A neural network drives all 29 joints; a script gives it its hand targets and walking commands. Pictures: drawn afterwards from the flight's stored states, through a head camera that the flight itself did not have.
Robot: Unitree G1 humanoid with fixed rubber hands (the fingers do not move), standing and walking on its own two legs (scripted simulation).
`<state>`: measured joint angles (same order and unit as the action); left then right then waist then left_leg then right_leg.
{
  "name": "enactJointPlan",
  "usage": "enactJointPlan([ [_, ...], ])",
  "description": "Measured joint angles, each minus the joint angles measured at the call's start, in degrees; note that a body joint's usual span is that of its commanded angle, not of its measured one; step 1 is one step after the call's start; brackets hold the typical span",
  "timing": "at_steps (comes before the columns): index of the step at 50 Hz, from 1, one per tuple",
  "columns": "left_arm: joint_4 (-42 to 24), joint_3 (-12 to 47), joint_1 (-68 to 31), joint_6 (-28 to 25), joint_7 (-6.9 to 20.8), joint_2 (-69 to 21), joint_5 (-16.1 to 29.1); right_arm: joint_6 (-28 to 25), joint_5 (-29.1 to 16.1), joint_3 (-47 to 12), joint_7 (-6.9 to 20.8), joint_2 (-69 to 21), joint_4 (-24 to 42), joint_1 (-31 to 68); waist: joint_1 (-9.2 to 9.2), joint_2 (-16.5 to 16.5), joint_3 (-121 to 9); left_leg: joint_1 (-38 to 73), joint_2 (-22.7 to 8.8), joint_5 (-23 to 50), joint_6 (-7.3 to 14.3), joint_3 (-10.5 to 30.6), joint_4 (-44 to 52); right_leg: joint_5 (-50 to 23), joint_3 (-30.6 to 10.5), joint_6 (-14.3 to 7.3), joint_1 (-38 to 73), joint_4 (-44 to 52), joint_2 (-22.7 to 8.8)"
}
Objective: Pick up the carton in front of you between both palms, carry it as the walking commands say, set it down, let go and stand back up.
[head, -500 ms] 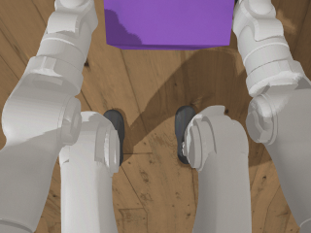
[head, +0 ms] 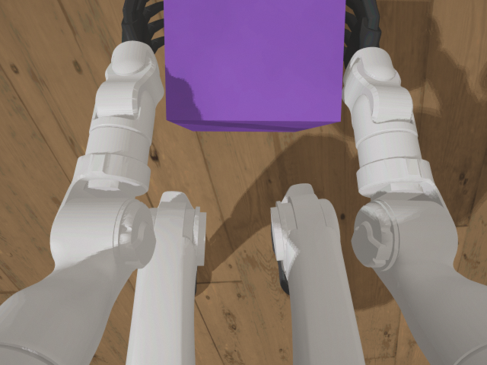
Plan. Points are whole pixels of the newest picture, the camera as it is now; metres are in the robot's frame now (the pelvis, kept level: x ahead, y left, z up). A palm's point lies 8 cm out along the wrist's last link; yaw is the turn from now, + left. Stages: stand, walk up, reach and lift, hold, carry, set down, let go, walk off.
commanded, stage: reach and lift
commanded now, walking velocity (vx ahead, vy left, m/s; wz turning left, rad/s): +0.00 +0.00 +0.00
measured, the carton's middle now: (248, 63) +0.52 -0.03 -0.16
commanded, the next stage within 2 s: none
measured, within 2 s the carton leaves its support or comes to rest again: neither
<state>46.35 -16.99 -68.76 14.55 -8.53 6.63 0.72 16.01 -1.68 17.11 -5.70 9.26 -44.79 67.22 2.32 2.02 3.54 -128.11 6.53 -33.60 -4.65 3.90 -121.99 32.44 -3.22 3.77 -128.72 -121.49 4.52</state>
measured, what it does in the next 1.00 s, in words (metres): rises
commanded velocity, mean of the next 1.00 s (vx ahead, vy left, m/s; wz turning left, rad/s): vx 0.00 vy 0.00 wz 0.00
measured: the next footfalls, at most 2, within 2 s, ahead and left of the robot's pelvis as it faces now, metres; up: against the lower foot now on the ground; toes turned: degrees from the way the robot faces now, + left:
none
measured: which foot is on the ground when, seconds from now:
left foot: down 0.00-1.00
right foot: down 0.00-1.00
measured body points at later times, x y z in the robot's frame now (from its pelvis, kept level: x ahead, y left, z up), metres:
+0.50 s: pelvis +0.00 +0.00 +0.13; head +0.25 -0.01 +0.51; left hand +0.50 +0.13 +0.07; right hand +0.48 -0.18 +0.07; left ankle +0.11 +0.13 -0.35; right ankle +0.11 -0.13 -0.35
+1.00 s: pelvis +0.06 +0.00 +0.27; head +0.19 -0.01 +0.70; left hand +0.45 +0.14 +0.23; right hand +0.44 -0.17 +0.23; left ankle +0.11 +0.13 -0.35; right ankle +0.11 -0.13 -0.35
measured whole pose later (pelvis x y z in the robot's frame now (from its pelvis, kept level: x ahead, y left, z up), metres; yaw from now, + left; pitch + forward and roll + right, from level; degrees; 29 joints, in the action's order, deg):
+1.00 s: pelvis +0.06 +0.00 +0.27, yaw -1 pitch +28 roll +0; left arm 36.8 -21.0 -33.0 17.0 -4.2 -6.1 -9.8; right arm 18.5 10.5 20.9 -1.5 -4.5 -35.9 32.6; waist 1.1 0.9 -13.1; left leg -69.8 6.0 -26.6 -1.8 6.9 -68.8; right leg 25.7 -6.8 2.2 -70.5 -68.5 4.9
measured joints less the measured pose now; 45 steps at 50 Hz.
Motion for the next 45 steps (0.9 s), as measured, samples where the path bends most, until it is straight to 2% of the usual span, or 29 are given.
enactJointPlan([
  [7, 0.9, -9.1, 2.9, 2.9, 3.0, -4.5, -9.9, 2.8, 9.8, 8.0, 3.2, -4.4, -1.3, -2.9, -0.17, -0.1, -7.7, 5.1, 0.3, 2.3, 0.5, 0.3, 9.1, -2.4, -0.7, 0.0, 5.1, 9.2, 0.5],
  [14, -1.1, -11.2, 4.7, 4.1, 4.0, -6.1, -12.9, 4.0, 13.8, 10.6, 4.6, -6.3, 0.5, -4.3, -0.22, -0.1, -10.4, 9.5, 0.9, 4.7, 0.8, 0.8, 16.5, -4.6, -1.3, 0.1, 9.6, 16.6, 0.8],
  [28, -8.0, -8.0, 15.5, 5.7, 4.1, -8.9, -10.9, 5.8, 12.6, 7.8, 4.6, -9.4, 7.8, -15.0, -0.63, -0.2, -14.5, 22.6, 0.8, 4.7, 1.3, 1.5, 27.8, -4.5, -2.2, -0.2, 22.7, 27.7, 0.8],
  [45, -8.7, -5.0, 31.2, 3.1, 4.1, -12.0, -10.4, 3.3, 12.1, 4.7, 4.1, -12.8, 8.2, -30.2, -1.12, -0.9, -17.2, 49.4, -0.2, 5.7, 2.5, 2.6, 46.6, -5.6, -3.3, -1.3, 49.3, 46.4, 0.5],
])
